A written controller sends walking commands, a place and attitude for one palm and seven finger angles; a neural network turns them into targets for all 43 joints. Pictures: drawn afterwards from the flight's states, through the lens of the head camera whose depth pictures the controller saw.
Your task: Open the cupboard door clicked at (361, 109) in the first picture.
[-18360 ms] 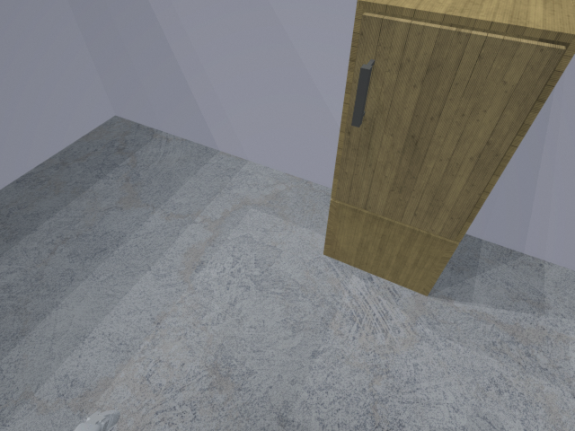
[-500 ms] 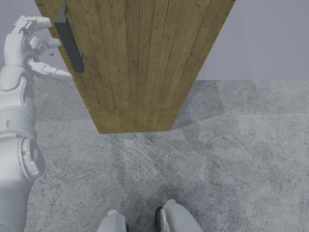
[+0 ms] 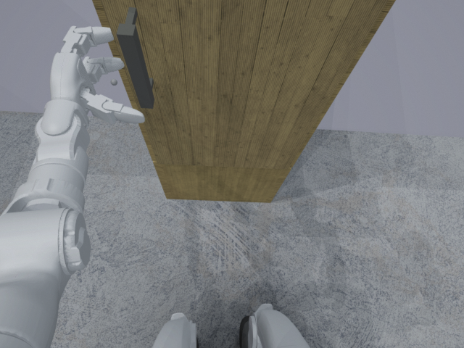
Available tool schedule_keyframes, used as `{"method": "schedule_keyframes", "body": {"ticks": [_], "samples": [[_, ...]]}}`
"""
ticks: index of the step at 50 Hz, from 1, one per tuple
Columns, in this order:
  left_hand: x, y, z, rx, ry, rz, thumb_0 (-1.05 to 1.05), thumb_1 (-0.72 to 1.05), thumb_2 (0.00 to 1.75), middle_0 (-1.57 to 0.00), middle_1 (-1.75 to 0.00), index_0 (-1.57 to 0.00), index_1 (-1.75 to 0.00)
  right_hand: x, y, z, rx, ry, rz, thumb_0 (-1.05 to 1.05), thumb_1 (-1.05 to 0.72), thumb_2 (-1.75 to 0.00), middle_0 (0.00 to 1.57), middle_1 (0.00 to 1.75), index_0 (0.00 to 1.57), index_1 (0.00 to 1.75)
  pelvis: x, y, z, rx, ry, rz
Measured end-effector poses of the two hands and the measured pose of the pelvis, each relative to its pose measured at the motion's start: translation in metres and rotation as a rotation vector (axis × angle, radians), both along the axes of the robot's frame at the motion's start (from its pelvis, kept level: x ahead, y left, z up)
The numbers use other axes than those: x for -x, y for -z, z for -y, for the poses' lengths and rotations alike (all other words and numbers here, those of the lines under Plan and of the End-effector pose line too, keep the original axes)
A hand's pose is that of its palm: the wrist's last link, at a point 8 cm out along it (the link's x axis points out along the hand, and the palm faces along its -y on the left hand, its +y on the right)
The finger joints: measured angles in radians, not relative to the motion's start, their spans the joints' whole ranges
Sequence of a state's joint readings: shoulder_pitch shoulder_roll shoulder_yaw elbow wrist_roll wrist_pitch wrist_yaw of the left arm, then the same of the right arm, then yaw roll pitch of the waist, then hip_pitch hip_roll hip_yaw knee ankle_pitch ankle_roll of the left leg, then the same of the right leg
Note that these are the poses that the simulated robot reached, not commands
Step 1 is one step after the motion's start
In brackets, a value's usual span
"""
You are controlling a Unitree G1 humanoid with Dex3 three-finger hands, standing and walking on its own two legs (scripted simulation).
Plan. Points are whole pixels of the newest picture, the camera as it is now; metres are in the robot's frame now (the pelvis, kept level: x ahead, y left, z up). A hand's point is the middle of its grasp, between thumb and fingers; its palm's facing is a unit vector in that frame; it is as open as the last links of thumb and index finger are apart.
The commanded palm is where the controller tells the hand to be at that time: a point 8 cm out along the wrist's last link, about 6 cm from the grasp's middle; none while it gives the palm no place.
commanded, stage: slide the fingers in behind the handle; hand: left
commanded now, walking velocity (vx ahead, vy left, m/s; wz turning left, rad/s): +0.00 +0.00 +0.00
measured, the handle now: (140, 62) +0.57 +0.12 +0.09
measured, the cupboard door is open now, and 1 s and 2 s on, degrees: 0 1 2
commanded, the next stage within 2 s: move the hooked fingers beside the handle in 0.66 s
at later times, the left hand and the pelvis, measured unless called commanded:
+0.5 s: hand (121, 90) +0.51 +0.15 +0.08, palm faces +0.02 -1.00 -0.04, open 15.4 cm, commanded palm +0.50 +0.13 +0.09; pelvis +0.00 +0.00 +0.00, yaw +2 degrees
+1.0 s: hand (118, 89) +0.51 +0.16 +0.08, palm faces +0.00 -1.00 -0.04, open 15.3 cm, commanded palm +0.50 +0.15 +0.09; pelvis -0.01 +0.00 +0.00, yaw +2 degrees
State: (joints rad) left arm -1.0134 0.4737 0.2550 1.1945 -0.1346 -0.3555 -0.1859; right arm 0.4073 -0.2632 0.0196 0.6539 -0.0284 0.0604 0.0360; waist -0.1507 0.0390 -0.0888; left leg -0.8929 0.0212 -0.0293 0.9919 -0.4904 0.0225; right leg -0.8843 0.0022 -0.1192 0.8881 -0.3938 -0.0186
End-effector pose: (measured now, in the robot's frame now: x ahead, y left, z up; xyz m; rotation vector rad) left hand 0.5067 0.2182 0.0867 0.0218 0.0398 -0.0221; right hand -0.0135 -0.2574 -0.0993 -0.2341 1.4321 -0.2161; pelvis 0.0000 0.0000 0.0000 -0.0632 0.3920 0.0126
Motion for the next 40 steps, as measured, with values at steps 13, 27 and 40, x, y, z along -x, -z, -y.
{"method": "schedule_keyframes", "body": {"ticks": [13,27,40], "samples": [[0.012,-0.001,0.009,-0.008,-0.031,-0.001,-0.01,-0.5,0.3,-0.1,-1.13,-0.07,-1.14,-0.005,0.004,-0.001,-0.03,-0.026,-0.002,0.0,-0.91,-0.9,0.2,0.3,0.2,0.3,0.0,-0.002,0.001,-0.002,-0.02,0.011],[0.019,-0.001,0.014,-0.022,-0.046,0.003,-0.01,-0.5,0.3,-0.06,-1.1,-0.01,-1.11,-0.017,0.009,0.003,-0.032,-0.059,0.034,0.0,-0.91,-0.9,0.2,0.3,0.2,0.3,0.003,-0.001,0.003,-0.007,-0.035,0.021],[0.019,-0.001,0.013,-0.018,-0.039,0.004,-0.01,-0.5,0.3,-0.06,-1.11,-0.02,-1.11,-0.012,0.009,0.005,-0.023,-0.056,0.034,0.0,-0.91,-0.9,0.2,0.3,0.2,0.3,0.006,0.0,0.005,-0.008,-0.034,0.018]]}}
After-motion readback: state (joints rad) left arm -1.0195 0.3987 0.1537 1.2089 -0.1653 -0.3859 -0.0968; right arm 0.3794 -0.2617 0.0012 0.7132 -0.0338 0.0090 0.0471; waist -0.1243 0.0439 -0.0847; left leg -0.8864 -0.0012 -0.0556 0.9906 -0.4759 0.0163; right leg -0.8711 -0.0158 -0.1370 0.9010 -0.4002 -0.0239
